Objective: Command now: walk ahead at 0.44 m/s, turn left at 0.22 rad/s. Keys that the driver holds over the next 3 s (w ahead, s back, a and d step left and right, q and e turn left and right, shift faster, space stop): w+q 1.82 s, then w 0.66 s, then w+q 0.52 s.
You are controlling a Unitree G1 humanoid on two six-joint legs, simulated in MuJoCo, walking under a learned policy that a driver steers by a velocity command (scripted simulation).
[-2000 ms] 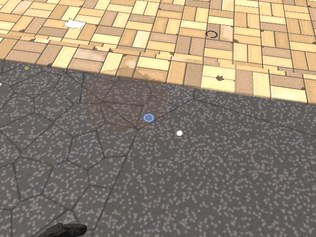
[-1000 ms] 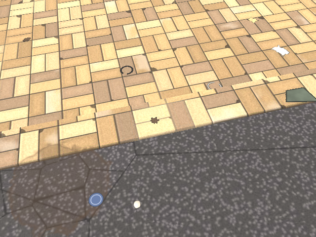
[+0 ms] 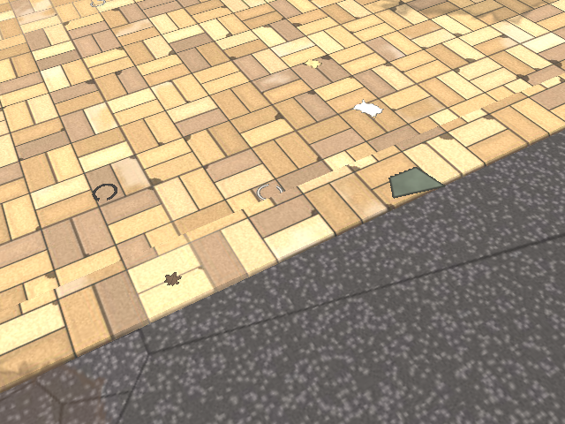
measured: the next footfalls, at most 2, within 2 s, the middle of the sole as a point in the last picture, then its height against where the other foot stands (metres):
left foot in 0.34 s outside the picture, level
right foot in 0.88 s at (273, 363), level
